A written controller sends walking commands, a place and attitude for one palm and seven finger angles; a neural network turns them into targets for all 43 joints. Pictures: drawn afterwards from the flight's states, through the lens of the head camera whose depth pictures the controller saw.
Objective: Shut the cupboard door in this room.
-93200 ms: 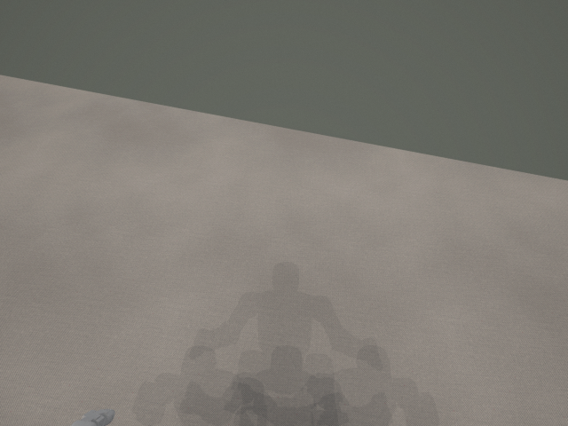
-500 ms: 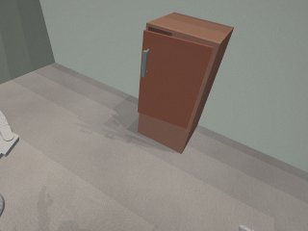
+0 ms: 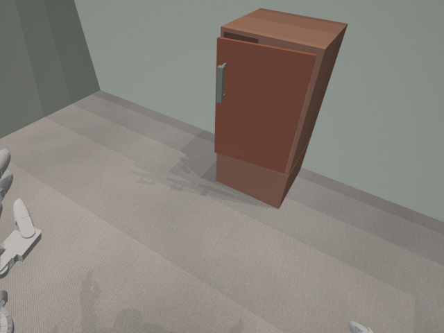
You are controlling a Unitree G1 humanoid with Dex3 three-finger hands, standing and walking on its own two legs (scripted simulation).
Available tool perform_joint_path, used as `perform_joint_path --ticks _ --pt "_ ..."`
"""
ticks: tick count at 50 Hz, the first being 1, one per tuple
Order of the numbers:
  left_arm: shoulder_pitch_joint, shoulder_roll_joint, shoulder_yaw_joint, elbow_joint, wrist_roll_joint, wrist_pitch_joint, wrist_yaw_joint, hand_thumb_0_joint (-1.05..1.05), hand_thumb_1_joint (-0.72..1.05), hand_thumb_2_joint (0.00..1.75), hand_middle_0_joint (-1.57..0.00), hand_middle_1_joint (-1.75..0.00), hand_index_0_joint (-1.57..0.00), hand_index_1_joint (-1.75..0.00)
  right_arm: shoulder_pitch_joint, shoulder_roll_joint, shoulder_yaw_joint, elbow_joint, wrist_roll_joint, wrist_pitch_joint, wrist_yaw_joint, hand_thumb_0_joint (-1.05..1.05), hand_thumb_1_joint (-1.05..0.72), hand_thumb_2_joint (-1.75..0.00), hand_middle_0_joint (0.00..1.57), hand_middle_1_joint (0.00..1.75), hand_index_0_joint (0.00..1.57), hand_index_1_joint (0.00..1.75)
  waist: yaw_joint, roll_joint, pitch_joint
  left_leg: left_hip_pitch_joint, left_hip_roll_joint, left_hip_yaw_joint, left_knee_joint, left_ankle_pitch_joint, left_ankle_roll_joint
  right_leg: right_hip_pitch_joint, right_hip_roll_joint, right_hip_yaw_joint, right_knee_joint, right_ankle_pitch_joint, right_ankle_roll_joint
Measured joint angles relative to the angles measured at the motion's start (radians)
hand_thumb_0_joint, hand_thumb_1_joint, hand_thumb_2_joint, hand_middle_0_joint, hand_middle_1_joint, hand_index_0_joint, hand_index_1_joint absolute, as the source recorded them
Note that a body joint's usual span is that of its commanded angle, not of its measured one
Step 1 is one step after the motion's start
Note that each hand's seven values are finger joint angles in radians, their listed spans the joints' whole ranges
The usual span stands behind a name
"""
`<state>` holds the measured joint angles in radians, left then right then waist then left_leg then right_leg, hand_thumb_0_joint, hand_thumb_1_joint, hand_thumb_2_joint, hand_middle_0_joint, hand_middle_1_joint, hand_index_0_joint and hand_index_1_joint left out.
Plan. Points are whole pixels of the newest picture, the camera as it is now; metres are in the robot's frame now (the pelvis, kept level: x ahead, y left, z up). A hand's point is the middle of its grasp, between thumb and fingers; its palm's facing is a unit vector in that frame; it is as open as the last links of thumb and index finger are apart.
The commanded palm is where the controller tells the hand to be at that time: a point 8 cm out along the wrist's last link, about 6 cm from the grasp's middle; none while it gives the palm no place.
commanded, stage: stop stepping back and stand still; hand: left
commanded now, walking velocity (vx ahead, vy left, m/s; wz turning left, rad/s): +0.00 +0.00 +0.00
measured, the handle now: (222, 82) +1.09 +0.07 -0.04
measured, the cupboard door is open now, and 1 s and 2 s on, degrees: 7 7 7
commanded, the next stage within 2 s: let the arm hang, fingers relaxed in 1.18 s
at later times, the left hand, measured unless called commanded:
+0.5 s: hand (34, 205) +0.24 +0.30 +0.16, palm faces +0.44 -0.77 -0.47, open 7.4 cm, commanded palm +0.18 +0.33 +0.18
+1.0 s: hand (15, 224) +0.21 +0.31 +0.16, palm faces +0.46 -0.78 -0.43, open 7.4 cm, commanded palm +0.15 +0.34 +0.18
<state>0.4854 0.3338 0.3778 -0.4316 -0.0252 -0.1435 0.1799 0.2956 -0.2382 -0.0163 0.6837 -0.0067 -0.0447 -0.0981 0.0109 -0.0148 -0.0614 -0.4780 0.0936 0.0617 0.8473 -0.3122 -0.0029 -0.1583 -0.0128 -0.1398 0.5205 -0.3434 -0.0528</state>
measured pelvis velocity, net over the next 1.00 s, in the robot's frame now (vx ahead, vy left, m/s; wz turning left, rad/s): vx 0.02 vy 0.04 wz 0.01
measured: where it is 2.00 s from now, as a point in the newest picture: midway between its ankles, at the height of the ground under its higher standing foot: outside the picture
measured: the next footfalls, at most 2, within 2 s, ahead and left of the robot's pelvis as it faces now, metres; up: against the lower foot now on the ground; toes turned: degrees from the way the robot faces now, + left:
left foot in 0.08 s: +0.10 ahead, +0.16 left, +0.00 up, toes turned +7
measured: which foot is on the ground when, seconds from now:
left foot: up 0.00-0.06, down 0.08-1.00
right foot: down 0.00-1.00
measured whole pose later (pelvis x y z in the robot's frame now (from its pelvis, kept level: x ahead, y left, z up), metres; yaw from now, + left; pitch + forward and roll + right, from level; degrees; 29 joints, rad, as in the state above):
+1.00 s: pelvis +0.02 +0.04 +0.00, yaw +1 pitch +0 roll -1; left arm 0.55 0.37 0.39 -0.45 -0.05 -0.16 0.16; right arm 0.25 -0.21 0.01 0.62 0.01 -0.06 -0.09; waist 0.00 0.02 -0.03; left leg -0.31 0.06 0.09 0.50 -0.20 0.01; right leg -0.17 -0.02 -0.08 0.44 -0.28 0.01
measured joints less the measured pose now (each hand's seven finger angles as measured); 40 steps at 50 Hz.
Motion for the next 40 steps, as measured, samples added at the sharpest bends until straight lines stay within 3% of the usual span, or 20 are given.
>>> perform_joint_path --ticks 4,7,10,15,23,33,40 --pt "0.019 0.027 -0.004 -0.097 -0.005 -0.025 0.002 0.01 0.89 0.9 -0.21 -0.3 -0.21 -0.3 -0.01 -0.018 -0.013 -0.033 0.001 -0.03 -0.015 0.01 -0.91 -0.89 0.2 0.3 0.2 0.3 -0.015 -0.005 0.031 0.144 -0.001 0.01 -0.25 0.049 0.008 -0.024 -0.018 -0.013 0.086 -0.057 0.031" --pt "0.021 0.09 0.058 -0.113 -0.013 -0.047 0.002 0.01 0.88 0.9 -0.21 -0.3 -0.21 -0.3 -0.057 0.016 -0.012 -0.048 0.002 -0.039 -0.013 0.01 -0.91 -0.89 0.2 0.3 0.2 0.3 -0.023 -0.038 0.068 0.142 -0.021 0.031 -0.228 0.057 -0.011 -0.069 -0.029 0.049 0.169 -0.094 0.045" --pt "0.028 0.135 0.104 -0.096 -0.015 -0.052 -0.004 0.01 0.88 0.9 -0.21 -0.3 -0.21 -0.3 -0.077 0.047 0.009 -0.069 0.005 -0.055 0.006 0.01 -0.91 -0.89 0.2 0.3 0.2 0.3 -0.035 -0.026 0.08 0.139 -0.023 0.028 -0.237 0.06 -0.015 -0.075 -0.011 0.066 0.106 -0.042 0.049" --pt "0.095 0.109 0.086 -0.081 -0.024 -0.049 -0.014 0.01 0.89 0.9 -0.21 -0.3 -0.21 -0.3 -0.066 0.063 0.036 -0.069 0.018 -0.043 0.038 0.01 -0.91 -0.89 0.2 0.3 0.2 0.3 -0.036 0.033 0.046 0.13 -0.006 0.011 -0.242 0.046 -0.017 -0.052 0.012 0.052 0.038 -0.017 0.034" --pt "0.072 0.065 0.032 -0.038 -0.015 -0.019 -0.019 0.01 0.88 0.9 -0.21 -0.3 -0.21 -0.3 -0.068 0.059 0.039 -0.042 0.019 -0.008 0.022 0.01 -0.91 -0.89 0.2 0.3 0.2 0.3 -0.005 0.015 0.051 0.184 -0.041 0.032 -0.295 0.045 -0.004 -0.016 -0.022 0.068 0.014 -0.025 0.06" --pt "0.087 0.088 0.044 -0.074 -0.026 -0.03 -0.024 0.01 0.89 0.9 -0.21 -0.3 -0.21 -0.3 -0.098 0.049 0.031 -0.096 0.025 -0.008 0.025 0.01 -0.91 -0.89 0.2 0.3 0.2 0.3 -0.037 0.011 0.037 0.173 -0.031 0.035 -0.31 0.059 0.0 -0.014 -0.01 0.071 -0.035 0.009 0.063" --pt "0.101 0.082 0.042 -0.053 -0.029 -0.027 -0.024 0.01 0.89 0.9 -0.21 -0.3 -0.21 -0.3 -0.074 0.031 0.023 -0.094 0.026 -0.006 0.016 0.01 -0.91 -0.89 0.2 0.3 0.2 0.3 -0.026 0.021 0.025 0.17 -0.031 0.034 -0.324 0.078 0.004 -0.015 -0.008 0.07 -0.053 0.031 0.065"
